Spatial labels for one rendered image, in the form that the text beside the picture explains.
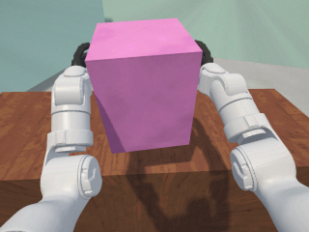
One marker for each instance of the robot left hand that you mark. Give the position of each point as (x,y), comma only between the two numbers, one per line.
(79,56)

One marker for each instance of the left robot forearm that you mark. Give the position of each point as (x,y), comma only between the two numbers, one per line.
(70,115)

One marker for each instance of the pedestal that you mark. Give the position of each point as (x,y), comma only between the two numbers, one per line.
(185,188)

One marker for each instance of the robot right upper arm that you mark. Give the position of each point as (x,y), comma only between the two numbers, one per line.
(266,168)

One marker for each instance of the carton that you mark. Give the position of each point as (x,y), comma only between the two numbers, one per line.
(145,76)

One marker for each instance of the robot right hand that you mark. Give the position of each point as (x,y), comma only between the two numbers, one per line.
(206,56)

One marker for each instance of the right robot forearm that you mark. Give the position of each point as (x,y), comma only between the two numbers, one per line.
(242,120)

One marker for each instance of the robot left upper arm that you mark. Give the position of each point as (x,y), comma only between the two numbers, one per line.
(68,183)

